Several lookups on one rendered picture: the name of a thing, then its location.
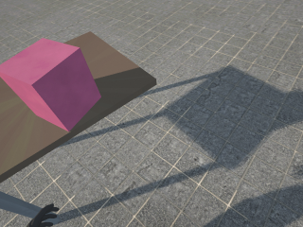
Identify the robot left hand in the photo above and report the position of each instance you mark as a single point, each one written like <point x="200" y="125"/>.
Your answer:
<point x="43" y="215"/>

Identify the table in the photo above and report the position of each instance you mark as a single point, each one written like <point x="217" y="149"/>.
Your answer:
<point x="26" y="137"/>

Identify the carton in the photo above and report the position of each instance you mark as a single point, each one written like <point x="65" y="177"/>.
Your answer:
<point x="54" y="81"/>

